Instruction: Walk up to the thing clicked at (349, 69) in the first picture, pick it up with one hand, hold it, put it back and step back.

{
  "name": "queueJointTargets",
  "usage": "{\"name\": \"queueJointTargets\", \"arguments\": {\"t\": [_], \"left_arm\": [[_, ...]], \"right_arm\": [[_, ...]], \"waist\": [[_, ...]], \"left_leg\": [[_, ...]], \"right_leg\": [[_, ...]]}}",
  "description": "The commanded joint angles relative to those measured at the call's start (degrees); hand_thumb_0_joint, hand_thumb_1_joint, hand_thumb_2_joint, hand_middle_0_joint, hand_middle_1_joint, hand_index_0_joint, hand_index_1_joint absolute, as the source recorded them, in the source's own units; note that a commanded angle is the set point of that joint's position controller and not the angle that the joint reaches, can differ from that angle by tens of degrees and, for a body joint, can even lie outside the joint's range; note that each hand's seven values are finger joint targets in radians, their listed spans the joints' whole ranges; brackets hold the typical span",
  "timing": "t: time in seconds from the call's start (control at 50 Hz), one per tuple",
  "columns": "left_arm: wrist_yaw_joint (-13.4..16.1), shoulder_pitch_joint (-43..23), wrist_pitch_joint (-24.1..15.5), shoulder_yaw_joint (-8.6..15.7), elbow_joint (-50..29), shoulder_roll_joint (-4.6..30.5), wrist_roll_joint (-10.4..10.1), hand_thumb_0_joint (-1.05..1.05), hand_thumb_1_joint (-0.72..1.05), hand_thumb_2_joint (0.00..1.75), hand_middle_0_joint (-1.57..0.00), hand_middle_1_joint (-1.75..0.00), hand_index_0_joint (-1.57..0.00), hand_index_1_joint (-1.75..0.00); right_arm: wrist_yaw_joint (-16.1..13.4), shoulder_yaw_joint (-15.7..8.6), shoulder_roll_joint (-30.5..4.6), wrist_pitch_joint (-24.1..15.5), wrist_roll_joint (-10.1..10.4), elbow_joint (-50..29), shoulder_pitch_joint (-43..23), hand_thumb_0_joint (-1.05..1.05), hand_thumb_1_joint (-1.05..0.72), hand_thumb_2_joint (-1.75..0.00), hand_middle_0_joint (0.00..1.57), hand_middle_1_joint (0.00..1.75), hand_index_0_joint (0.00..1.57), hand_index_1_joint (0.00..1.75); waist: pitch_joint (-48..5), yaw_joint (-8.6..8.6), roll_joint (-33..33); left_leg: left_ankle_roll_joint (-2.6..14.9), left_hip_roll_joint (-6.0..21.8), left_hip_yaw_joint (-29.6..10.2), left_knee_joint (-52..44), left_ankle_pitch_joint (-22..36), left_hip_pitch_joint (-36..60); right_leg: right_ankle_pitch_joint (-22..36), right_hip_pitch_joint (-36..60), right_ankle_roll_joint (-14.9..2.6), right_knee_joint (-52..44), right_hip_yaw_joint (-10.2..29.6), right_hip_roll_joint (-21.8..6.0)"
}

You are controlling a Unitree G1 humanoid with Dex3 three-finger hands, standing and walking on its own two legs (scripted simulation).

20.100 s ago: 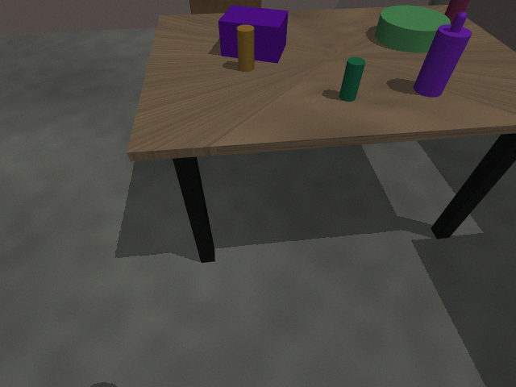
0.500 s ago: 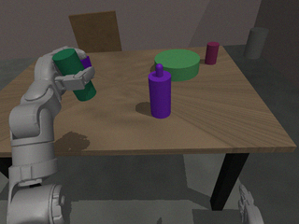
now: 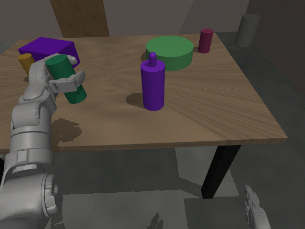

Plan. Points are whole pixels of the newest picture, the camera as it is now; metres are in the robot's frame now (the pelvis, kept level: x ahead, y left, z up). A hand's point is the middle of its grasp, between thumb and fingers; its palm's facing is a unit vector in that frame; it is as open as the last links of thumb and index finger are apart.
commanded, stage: crouch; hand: left
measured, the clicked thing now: (67, 80) +0.43 +0.21 +0.21
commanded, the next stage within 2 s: lower in 1.46 s
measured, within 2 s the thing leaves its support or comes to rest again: neither
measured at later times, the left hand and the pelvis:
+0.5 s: hand (72, 81) +0.49 +0.23 +0.16, palm faces +0.23 -0.97 +0.00, open 6.9 cm; pelvis +0.02 +0.01 +0.00, yaw -1 degrees
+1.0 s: hand (74, 84) +0.52 +0.24 +0.13, palm faces +0.22 -0.97 +0.00, open 6.9 cm; pelvis +0.04 +0.01 -0.01, yaw -1 degrees
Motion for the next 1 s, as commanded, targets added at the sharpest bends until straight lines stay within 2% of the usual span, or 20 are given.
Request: {"name": "queueJointTargets", "arguments": {"t": [0.0,0.2,0.3,0.34,0.38,0.4,0.44,0.5,0.52,0.58,0.64,0.66,0.68,0.72,0.76,0.78,0.86,0.88,0.9,0.98], "left_arm": [[-0.9,-35.8,-11.6,2.8,-8.1,17.3,0.4,0.00,0.42,1.34,-1.39,-1.49,-1.41,-1.48],[-3.1,-36.0,-23.5,2.1,3.8,18.1,1.0,0.00,0.45,1.38,-1.43,-1.54,-1.46,-1.53],[-3.4,-33.9,-27.1,4.4,9.9,20.4,0.8,0.00,0.43,1.38,-1.42,-1.53,-1.45,-1.53],[-4.0,-38.5,-29.6,2.9,3.5,20.5,1.2,0.00,0.43,1.35,-1.42,-1.51,-1.45,-1.50],[-4.1,-31.8,-29.6,5.4,13.5,22.3,1.2,0.00,0.43,1.36,-1.42,-1.53,-1.45,-1.51],[-4.5,-35.6,-30.9,4.2,7.3,22.0,1.0,0.00,0.45,1.37,-1.42,-1.52,-1.45,-1.51],[-4.6,-34.7,-31.3,4.5,9.5,22.3,1.2,0.00,0.45,1.36,-1.41,-1.51,-1.44,-1.50],[-4.9,-36.9,-32.4,4.7,6.0,23.2,1.0,0.00,0.43,1.34,-1.39,-1.49,-1.42,-1.48],[-5.0,-33.0,-32.1,4.6,11.2,21.4,0.7,0.00,0.42,1.34,-1.39,-1.48,-1.42,-1.48],[-5.3,-32.0,-32.7,4.4,12.3,21.2,0.8,0.00,0.43,1.33,-1.38,-1.47,-1.40,-1.46],[-5.4,-35.8,-33.8,3.9,6.6,21.8,0.9,0.00,0.42,1.32,-1.37,-1.46,-1.39,-1.45],[-5.2,-29.8,-33.0,5.5,14.2,22.5,0.9,0.00,0.43,1.33,-1.37,-1.46,-1.40,-1.45],[-5.5,-34.9,-34.0,5.1,5.6,23.0,0.6,0.00,0.43,1.32,-1.37,-1.46,-1.39,-1.45],[-5.7,-31.5,-33.8,4.2,10.9,20.8,0.9,0.00,0.42,1.33,-1.37,-1.46,-1.39,-1.46],[-5.7,-35.3,-34.6,4.8,5.8,23.0,0.7,0.00,0.44,1.32,-1.36,-1.45,-1.38,-1.44],[-5.5,-31.5,-34.0,5.4,12.5,22.1,0.8,0.00,0.44,1.33,-1.38,-1.46,-1.40,-1.46],[-5.5,-30.7,-34.5,6.5,12.0,23.4,1.1,0.00,0.42,1.32,-1.36,-1.45,-1.38,-1.45],[-5.7,-35.3,-35.3,4.8,5.8,22.5,1.1,0.00,0.43,1.32,-1.35,-1.44,-1.37,-1.44],[-5.6,-32.2,-34.8,5.9,12.1,23.1,1.4,0.00,0.42,1.32,-1.36,-1.44,-1.37,-1.44],[-6.0,-32.1,-35.4,6.0,12.7,22.9,1.3,0.00,0.43,1.33,-1.36,-1.45,-1.38,-1.45]], "right_arm": [[-0.5,-2.4,-6.9,-3.7,0.3,-9.9,-8.2,0.00,0.56,-0.05,0.05,0.05,0.05,0.05],[-0.2,-2.4,-8.3,-2.6,0.0,-10.9,-5.8,0.00,0.57,-0.04,0.05,0.05,0.05,0.05],[-0.4,-3.3,-9.8,-1.0,-0.1,-14.3,-4.5,0.00,0.56,-0.05,0.05,0.05,0.05,0.05],[-0.1,-1.6,-7.7,-0.1,-0.3,-13.3,-3.3,0.00,0.56,-0.05,0.05,0.05,0.05,0.05],[-0.4,-2.1,-9.1,0.5,-0.2,-16.9,-4.5,0.00,0.56,-0.04,0.05,0.05,0.05,0.05],[-0.1,-1.4,-7.7,1.2,-0.3,-13.7,-1.9,0.00,0.57,-0.04,0.05,0.05,0.05,0.05],[-0.3,-2.8,-10.1,1.7,-0.4,-16.9,-4.4,0.00,0.56,-0.05,0.05,0.05,0.05,0.05],[-0.1,-1.1,-7.5,3.0,-0.3,-16.0,-2.5,0.00,0.56,-0.05,0.05,0.05,0.05,0.05],[-0.3,-2.1,-8.8,3.2,-0.4,-16.3,-2.0,0.00,0.56,-0.05,0.05,0.05,0.05,0.05],[-0.1,-1.0,-7.6,4.2,-0.3,-16.1,-2.1,0.00,0.56,-0.05,0.05,0.05,0.05,0.05],[0.1,-1.3,-7.5,5.2,-0.5,-15.4,-0.6,0.00,0.56,-0.05,0.05,0.05,0.05,0.05],[-0.1,-3.0,-10.5,5.3,-0.4,-18.9,-2.1,0.00,0.56,-0.05,0.05,0.05,0.05,0.05],[0.1,-2.4,-9.0,5.7,-0.4,-17.7,-1.2,0.00,0.56,-0.04,0.05,0.05,0.05,0.05],[0.5,-0.3,-6.7,6.1,-0.3,-17.7,-1.6,0.00,0.56,-0.05,0.05,0.05,0.05,0.05],[0.3,-1.7,-8.1,6.8,-0.3,-17.6,0.0,0.00,0.55,-0.05,0.05,0.05,0.05,0.05],[0.4,-0.6,-7.8,6.6,-0.3,-21.0,-2.9,0.00,0.56,-0.05,0.05,0.05,0.05,0.05],[0.6,-1.8,-8.9,7.6,-0.6,-21.3,-1.3,0.00,0.55,-0.05,0.05,0.05,0.05,0.05],[0.8,-1.0,-7.3,8.0,-0.7,-20.0,0.1,0.00,0.55,-0.05,0.05,0.05,0.05,0.05],[0.8,-1.0,-8.0,8.0,-0.7,-20.8,-0.3,0.00,0.54,-0.05,0.05,0.05,0.05,0.05],[1.2,-1.0,-7.9,8.6,-0.9,-21.9,0.0,0.00,0.55,-0.05,0.05,0.05,0.05,0.05]], "waist": [[-18.0,-0.53,-0.1],[-18.8,-2.35,2.5],[-20.0,-3.71,-1.4],[-23.9,-2.93,3.2],[-21.6,-3.65,-0.5],[-23.6,-2.74,3.5],[-24.7,-4.03,3.1],[-25.4,-2.96,5.0],[-23.5,-4.32,1.9],[-22.5,-4.03,2.4],[-26.8,-3.86,6.3],[-22.7,-4.77,0.7],[-26.7,-3.64,4.6],[-23.6,-3.91,2.5],[-26.4,-3.84,5.4],[-24.1,-4.34,2.5],[-25.5,-4.35,2.0],[-27.7,-3.88,5.5],[-25.1,-4.69,3.2],[-24.1,-4.81,4.1]], "left_leg": [[1.89,-2.2,1.7,-3.9,3.8,7.3],[1.49,-1.0,1.0,-4.0,2.9,7.4],[2.10,-1.1,1.7,-2.2,5.6,5.1],[1.80,-1.0,1.7,-1.6,8.0,6.3],[2.03,-0.8,1.4,-0.8,9.7,5.1],[1.78,-0.9,1.6,-0.8,10.8,5.3],[1.75,-0.3,1.2,0.3,13.3,8.4],[1.69,-0.5,1.5,0.5,13.8,7.3],[2.05,-0.4,1.5,1.0,13.4,6.0],[2.16,-0.5,1.6,1.5,14.3,5.4],[1.86,-0.2,1.5,2.4,17.1,8.2],[2.15,0.0,1.1,2.3,15.8,6.1],[1.97,-0.2,1.3,2.6,17.1,7.2],[2.21,-0.2,1.3,2.8,16.4,4.7],[2.06,-0.3,1.4,3.3,17.4,6.5],[2.18,-0.2,1.3,3.8,17.0,5.4],[2.04,0.1,0.9,4.6,18.8,4.8],[2.03,-0.2,1.3,4.8,19.0,5.4],[2.06,0.0,1.2,5.2,18.9,4.5],[1.60,0.6,0.5,5.7,19.7,4.8]], "right_leg": [[5.0,1.2,-0.99,-6.3,-2.0,1.5],[5.0,-3.1,-1.76,-5.2,-2.4,2.8],[7.5,-0.7,-1.24,-4.8,-2.0,2.7],[9.7,-0.5,-1.66,-3.9,-1.9,2.7],[11.0,-0.3,-1.46,-3.4,-2.2,2.9],[12.3,0.6,-1.71,-3.0,-1.9,2.7],[13.1,-2.4,-1.88,-2.6,-2.2,3.1],[14.0,-0.6,-1.93,-2.3,-2.3,3.0],[14.0,-0.9,-1.66,-2.4,-2.1,3.0],[14.5,-2.0,-1.65,-2.0,-2.1,3.0],[16.1,-2.3,-1.98,-1.0,-2.1,3.1],[15.0,-3.2,-1.77,-1.4,-2.4,3.3],[16.7,-1.7,-1.78,-0.8,-2.0,3.0],[16.0,-2.2,-1.67,-0.7,-2.2,3.1],[16.6,-2.5,-1.82,-0.3,-2.0,2.9],[15.9,-3.0,-1.66,-0.1,-2.1,2.9],[16.9,-2.9,-1.70,0.7,-2.1,3.0],[17.8,-2.2,-1.71,1.1,-1.9,2.8],[17.1,-3.5,-1.69,1.3,-2.0,2.9],[15.5,-6.4,-1.97,2.2,-2.3,3.2]]}}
